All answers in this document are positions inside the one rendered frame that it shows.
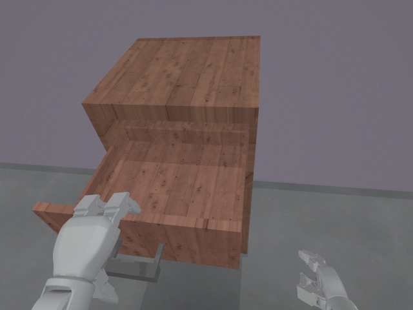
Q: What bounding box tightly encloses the left robot hand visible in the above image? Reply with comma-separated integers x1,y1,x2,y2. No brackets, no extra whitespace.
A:
53,192,141,304

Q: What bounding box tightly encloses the left robot forearm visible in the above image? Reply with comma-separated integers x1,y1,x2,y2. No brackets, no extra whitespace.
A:
32,275,96,310

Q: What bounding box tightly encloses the right robot hand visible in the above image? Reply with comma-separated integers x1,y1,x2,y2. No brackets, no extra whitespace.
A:
297,249,348,310

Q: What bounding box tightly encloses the cabinet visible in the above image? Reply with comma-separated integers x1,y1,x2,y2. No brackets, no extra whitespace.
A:
81,36,261,254

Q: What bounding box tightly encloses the drawer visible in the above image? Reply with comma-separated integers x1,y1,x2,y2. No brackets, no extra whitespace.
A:
32,126,248,269

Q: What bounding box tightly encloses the right robot forearm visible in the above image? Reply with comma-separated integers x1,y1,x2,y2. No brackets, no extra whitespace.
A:
325,296,358,310

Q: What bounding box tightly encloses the handle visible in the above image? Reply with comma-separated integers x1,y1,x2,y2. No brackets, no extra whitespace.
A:
102,238,165,283

